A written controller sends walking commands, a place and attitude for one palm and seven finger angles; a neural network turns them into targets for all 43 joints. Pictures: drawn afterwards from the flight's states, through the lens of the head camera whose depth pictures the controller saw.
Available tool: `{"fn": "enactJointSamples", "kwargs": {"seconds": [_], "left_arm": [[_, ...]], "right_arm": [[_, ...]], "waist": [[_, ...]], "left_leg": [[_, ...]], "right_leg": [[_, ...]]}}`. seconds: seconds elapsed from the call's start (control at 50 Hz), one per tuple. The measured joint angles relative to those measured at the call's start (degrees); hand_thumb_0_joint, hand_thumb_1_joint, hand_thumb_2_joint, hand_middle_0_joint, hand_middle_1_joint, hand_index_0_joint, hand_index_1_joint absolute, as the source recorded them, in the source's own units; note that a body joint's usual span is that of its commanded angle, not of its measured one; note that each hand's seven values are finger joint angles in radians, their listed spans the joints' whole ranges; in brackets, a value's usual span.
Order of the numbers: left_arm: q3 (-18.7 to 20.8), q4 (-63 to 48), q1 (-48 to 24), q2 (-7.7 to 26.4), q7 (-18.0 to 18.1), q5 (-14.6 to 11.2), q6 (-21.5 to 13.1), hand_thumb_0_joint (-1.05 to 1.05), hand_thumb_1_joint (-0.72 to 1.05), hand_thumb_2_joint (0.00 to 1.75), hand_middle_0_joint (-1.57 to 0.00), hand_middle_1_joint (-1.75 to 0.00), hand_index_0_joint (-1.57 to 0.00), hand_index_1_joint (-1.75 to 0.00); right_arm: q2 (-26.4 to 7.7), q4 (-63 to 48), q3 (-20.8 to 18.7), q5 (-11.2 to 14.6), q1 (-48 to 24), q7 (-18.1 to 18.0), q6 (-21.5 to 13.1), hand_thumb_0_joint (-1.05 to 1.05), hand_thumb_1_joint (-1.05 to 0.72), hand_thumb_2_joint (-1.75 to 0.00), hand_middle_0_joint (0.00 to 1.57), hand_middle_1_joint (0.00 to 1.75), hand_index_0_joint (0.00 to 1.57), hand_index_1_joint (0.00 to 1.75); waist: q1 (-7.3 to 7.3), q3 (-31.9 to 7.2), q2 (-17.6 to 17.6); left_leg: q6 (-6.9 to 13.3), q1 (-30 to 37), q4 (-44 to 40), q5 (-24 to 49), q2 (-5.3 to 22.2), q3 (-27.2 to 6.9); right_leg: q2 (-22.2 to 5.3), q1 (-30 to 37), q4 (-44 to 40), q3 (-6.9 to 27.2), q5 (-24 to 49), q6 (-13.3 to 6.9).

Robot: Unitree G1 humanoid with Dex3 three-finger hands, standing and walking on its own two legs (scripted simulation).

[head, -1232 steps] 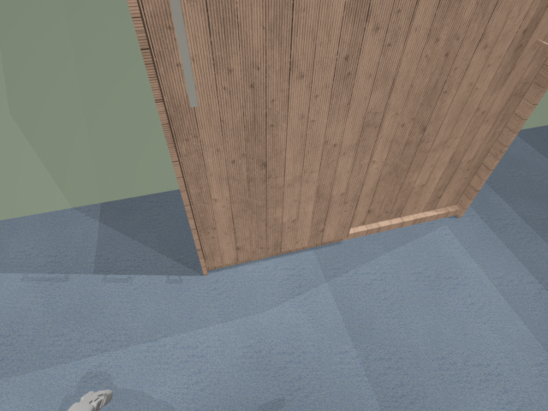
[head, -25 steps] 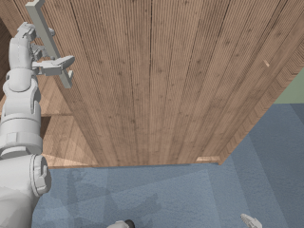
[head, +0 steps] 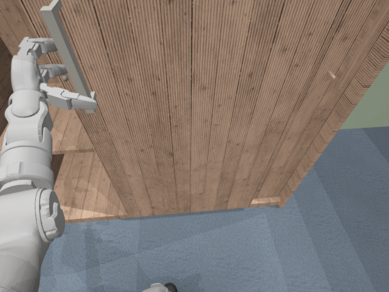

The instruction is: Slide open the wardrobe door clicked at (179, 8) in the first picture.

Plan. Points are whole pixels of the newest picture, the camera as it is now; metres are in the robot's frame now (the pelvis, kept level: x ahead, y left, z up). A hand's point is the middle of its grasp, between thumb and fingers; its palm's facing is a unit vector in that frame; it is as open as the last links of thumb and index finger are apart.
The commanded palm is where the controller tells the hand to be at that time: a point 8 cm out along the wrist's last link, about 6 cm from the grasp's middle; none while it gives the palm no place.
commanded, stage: slip the hand off the handle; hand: left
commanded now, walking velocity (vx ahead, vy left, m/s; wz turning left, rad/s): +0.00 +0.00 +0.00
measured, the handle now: (75, 63) +0.54 +0.24 +0.19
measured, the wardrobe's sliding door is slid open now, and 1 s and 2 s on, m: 0.43 0.43 0.43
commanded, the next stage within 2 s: relax the arm and regain balance in 1.32 s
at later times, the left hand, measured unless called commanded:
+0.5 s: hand (25, 84) +0.47 +0.31 +0.19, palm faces +0.32 -0.93 -0.18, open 14.7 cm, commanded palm +0.43 +0.35 +0.20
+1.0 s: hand (12, 116) +0.37 +0.29 +0.20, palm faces +0.28 -0.95 -0.17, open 14.7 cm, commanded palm +0.33 +0.33 +0.20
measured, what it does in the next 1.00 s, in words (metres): shifts its weight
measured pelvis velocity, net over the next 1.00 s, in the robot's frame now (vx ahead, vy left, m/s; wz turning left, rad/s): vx -0.05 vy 0.05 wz -0.03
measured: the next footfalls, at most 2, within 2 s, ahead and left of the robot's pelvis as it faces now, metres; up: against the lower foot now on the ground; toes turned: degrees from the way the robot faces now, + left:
right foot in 1.66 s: -0.24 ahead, +0.09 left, +0.01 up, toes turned -8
left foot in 1.86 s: -0.60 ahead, +0.18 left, +0.00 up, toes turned +2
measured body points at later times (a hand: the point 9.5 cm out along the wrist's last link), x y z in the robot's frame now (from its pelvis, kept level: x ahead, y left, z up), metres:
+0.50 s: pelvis -0.01 +0.03 +0.00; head +0.03 +0.06 +0.44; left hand +0.44 +0.36 +0.21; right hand +0.03 -0.25 -0.10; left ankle +0.13 +0.08 -0.72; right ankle -0.07 -0.08 -0.71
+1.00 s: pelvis -0.05 +0.05 +0.00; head -0.05 +0.07 +0.45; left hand +0.35 +0.34 +0.21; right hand +0.07 -0.20 -0.09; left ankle +0.13 +0.08 -0.71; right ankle -0.07 -0.08 -0.71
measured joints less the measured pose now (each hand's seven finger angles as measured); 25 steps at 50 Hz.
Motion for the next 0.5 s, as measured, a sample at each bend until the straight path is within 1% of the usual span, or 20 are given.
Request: {"fn": "enactJointSamples", "kwargs": {"seconds": [0.08,0.12,0.16,0.24,0.34,0.42,0.5], "left_arm": [[0.9,1.3,0.4,2.4,-0.2,0.8,-0.4,-0.02,-0.55,0.2,-0.26,-1.16,-0.26,-1.16],[0.4,1.6,0.1,3.4,-0.7,1.1,-0.7,-0.02,-0.55,0.2,-0.26,-1.16,-0.25,-1.15],[-0.5,1.8,-0.4,4.0,-1.4,0.9,-1.1,-0.02,-0.55,0.2,-0.26,-1.16,-0.25,-1.15],[-1.8,2.2,-1.6,4.4,-2.9,-0.3,-1.4,-0.02,-0.55,0.2,-0.26,-1.16,-0.25,-1.15],[-3.0,3.4,-3.2,4.7,-3.4,-0.1,-0.8,-0.02,-0.55,0.2,-0.25,-1.16,-0.25,-1.15],[-2.8,2.6,-3.4,4.4,-2.9,0.2,-1.8,-0.02,-0.55,0.2,-0.25,-1.16,-0.25,-1.15],[-0.9,4.2,-4.3,5.3,-2.8,0.5,-2.6,-0.02,-0.55,0.2,-0.26,-1.16,-0.25,-1.15]], "right_arm": [[0.2,-1.2,0.4,0.0,0.4,-0.4,-0.4,0.01,-0.9,-0.9,0.2,0.3,0.2,0.3],[0.2,-1.4,0.4,0.1,0.7,-0.7,-0.5,0.01,-0.9,-0.9,0.2,0.3,0.2,0.3],[0.0,-1.3,0.3,0.2,1.0,-0.9,-0.8,0.01,-0.9,-0.9,0.2,0.3,0.2,0.3],[-0.6,-0.8,0.2,0.4,1.1,-1.4,-1.3,0.01,-0.9,-0.9,0.2,0.3,0.2,0.3],[-1.6,-0.9,-0.3,0.4,0.7,-1.7,-2.1,0.01,-0.9,-0.9,0.2,0.3,0.2,0.3],[-2.1,-1.2,-0.5,0.2,0.3,-1.7,-2.7,0.0,-0.9,-0.9,0.2,0.3,0.2,0.3],[-1.9,-1.2,0.0,0.1,0.0,-1.7,-2.7,0.0,-0.9,-0.9,0.2,0.3,0.2,0.3]], "waist": [[-0.22,-0.1,0.0],[-0.05,-0.1,-0.2],[0.27,0.0,-0.5],[0.83,0.2,-1.0],[0.74,0.7,-1.3],[0.53,1.0,-1.3],[-0.14,0.9,-1.4]], "left_leg": [[0.4,0.0,0.0,0.0,0.0,0.4],[0.5,-0.1,0.2,-0.1,-0.1,0.3],[0.7,-0.2,0.3,-0.1,-0.3,0.0],[1.0,-0.5,0.3,0.1,-0.6,-0.6],[1.4,-1.3,0.4,0.5,-1.1,-1.1],[1.7,-2.1,0.6,0.8,-1.2,-1.1],[2.0,-2.8,0.8,0.9,-1.1,-1.0]], "right_leg": [[-0.1,-0.1,0.1,0.4,0.1,0.4],[-0.2,0.0,0.0,0.2,0.1,0.6],[-0.2,0.1,-0.1,-0.1,0.2,0.7],[-0.4,0.3,-0.5,-0.8,0.4,1.0],[-0.6,-0.5,-0.3,-1.4,0.6,1.4],[-0.8,-1.3,0.2,-1.4,0.7,1.7],[-0.8,-2.1,0.5,-1.3,0.9,2.0]]}}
